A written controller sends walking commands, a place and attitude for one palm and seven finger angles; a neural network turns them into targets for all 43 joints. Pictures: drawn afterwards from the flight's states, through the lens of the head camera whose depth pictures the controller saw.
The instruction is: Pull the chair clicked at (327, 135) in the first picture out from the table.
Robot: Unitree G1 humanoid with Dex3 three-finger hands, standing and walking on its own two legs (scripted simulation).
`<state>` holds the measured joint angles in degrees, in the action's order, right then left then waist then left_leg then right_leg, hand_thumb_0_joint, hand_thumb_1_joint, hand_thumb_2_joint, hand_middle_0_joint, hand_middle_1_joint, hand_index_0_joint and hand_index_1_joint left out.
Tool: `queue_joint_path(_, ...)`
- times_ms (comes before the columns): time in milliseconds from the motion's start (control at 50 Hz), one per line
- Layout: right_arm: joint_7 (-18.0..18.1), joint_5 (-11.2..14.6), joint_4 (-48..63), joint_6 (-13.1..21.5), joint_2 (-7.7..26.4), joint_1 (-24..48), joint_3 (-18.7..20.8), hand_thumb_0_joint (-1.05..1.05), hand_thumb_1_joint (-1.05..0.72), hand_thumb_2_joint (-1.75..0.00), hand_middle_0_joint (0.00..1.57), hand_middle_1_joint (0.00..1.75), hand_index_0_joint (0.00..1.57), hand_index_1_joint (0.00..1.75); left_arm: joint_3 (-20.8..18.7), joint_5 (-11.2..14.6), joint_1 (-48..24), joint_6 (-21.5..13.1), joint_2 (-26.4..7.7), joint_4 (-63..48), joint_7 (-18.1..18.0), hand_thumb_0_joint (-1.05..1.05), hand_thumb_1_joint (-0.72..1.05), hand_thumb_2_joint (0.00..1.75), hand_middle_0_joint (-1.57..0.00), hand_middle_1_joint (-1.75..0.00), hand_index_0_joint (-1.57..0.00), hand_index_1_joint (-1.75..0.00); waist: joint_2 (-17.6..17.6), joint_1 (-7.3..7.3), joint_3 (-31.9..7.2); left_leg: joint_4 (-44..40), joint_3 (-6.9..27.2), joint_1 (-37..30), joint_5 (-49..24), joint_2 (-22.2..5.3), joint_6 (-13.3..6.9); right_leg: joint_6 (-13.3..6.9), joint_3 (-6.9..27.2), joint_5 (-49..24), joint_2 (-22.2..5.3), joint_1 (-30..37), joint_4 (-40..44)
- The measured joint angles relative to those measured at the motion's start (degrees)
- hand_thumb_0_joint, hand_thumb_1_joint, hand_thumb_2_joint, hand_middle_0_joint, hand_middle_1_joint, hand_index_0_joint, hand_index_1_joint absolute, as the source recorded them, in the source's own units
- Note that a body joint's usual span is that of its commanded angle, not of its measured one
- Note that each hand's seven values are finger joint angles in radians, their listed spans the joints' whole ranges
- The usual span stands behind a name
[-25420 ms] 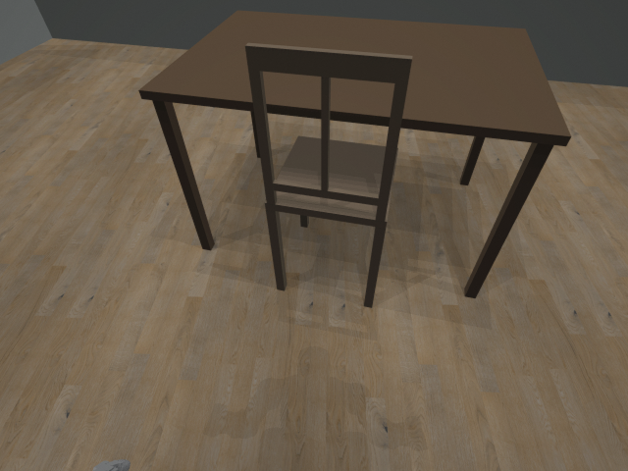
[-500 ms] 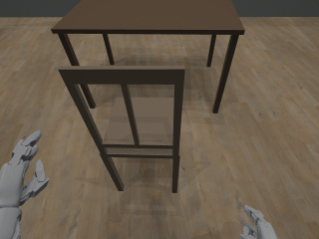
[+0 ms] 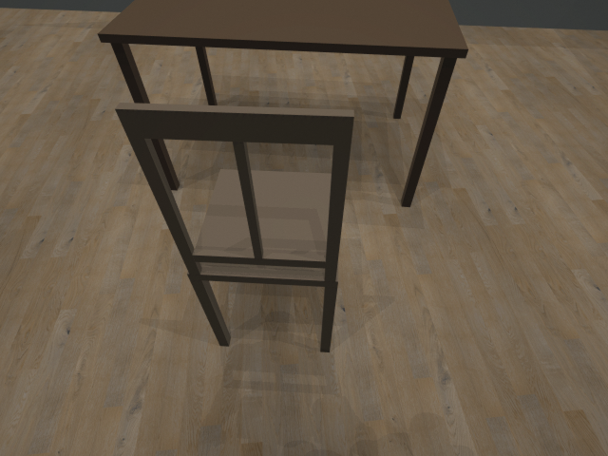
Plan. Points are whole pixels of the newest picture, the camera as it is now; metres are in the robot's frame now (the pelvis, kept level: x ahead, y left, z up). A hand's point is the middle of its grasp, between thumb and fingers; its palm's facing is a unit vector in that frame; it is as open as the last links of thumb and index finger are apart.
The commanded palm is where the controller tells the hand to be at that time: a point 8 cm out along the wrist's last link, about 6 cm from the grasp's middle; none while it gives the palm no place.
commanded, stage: let the arm hang, fingers relaxed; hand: left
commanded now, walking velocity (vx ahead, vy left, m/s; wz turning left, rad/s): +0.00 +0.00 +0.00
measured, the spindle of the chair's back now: (250, 206) +0.56 +0.14 -0.06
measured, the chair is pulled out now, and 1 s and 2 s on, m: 0.60 0.60 0.60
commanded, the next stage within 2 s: look to check the result in 0.52 s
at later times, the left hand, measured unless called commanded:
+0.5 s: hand out of the picture +0.00 +0.14 -0.17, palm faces +0.02 -0.99 -0.16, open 7.3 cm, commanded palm none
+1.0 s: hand out of the picture +0.01 +0.14 -0.17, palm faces +0.03 -0.98 -0.17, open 7.4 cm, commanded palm none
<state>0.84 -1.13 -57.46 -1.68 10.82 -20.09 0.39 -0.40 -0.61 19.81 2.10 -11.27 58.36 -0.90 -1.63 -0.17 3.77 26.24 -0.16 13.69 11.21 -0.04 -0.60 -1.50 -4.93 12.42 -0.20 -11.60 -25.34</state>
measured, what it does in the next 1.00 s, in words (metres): stands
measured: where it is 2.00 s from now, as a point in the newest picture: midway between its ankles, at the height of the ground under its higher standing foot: outside the picture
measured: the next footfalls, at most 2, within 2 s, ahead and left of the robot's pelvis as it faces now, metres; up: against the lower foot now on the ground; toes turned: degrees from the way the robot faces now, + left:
none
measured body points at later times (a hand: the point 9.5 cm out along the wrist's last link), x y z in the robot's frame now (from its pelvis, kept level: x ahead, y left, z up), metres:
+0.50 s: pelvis +0.01 -0.01 +0.00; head +0.02 -0.02 +0.45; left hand +0.00 +0.19 -0.16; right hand -0.02 -0.21 -0.16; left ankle +0.03 +0.11 -0.74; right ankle +0.02 -0.10 -0.74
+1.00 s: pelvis +0.02 -0.02 +0.00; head +0.03 -0.03 +0.45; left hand +0.01 +0.19 -0.16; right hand -0.01 -0.21 -0.17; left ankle +0.03 +0.11 -0.74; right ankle +0.02 -0.10 -0.74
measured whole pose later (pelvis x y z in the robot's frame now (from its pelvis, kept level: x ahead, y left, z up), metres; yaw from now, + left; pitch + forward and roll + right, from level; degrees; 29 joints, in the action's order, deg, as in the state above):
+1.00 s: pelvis +0.02 -0.02 +0.00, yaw -1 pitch -2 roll +0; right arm 2.0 -0.6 -62.9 -0.1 6.0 -19.1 -0.4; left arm 0.1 -0.3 17.9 0.3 -6.1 62.6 -1.8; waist -1.0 -0.2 3.9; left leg 24.3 -0.7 10.3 12.0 -1.1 0.8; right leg -2.7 -4.3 13.9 0.9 -9.3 -25.0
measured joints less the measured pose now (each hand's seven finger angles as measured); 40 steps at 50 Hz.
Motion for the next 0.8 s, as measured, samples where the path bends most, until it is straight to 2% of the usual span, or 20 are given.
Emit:
queue_joint_path(140, 0.01, 0.20, -2.25, 0.50, -2.50, -0.58, -0.92, 0.01, -0.91, -0.90, 0.20, 0.30, 0.20, 0.30, 0.63, 0.19, 0.55, -0.54, 1.71, 2.72, -0.32, 0.00, 0.91, 0.90, -0.20, -0.30, -0.20, -0.30, -0.89, 0.12, -0.82, -0.65, -0.63, -0.54, -0.07, -0.10, 0.17, -0.16, 0.64, 0.26, 0.07, -0.16, -0.36)
queue_joint_path(340, 0.47, 0.45, -4.07, 1.27, -4.99, -0.16, -1.26, 0.01, -0.90, -0.90, 0.20, 0.30, 0.20, 0.30, 1.28, 0.03, -1.34, -1.34, 5.33, 3.51, -0.81, 0.01, 0.91, 0.90, -0.20, -0.30, -0.20, -0.30, 0.15, -0.06, -1.13, -0.92, -1.03, -1.42, 0.41, -0.41, 0.59, -0.51, 1.08, 1.01, 0.36, 0.15, -0.86)
queue_joint_path(800, 1.12, 0.58, -5.23, 1.59, -4.63, 0.87, -0.74, 0.01, -0.90, -0.90, 0.20, 0.30, 0.20, 0.30, 0.64, 0.33, -1.66, -1.87, 5.29, 4.33, -0.87, 0.00, 0.91, 0.90, -0.20, -0.30, -0.20, -0.30, 0.49, 0.01, -0.04, -1.70, -0.63, -3.09, 0.77, -0.95, 1.26, -1.07, 0.72, 1.34, 0.96, 2.03, 0.20)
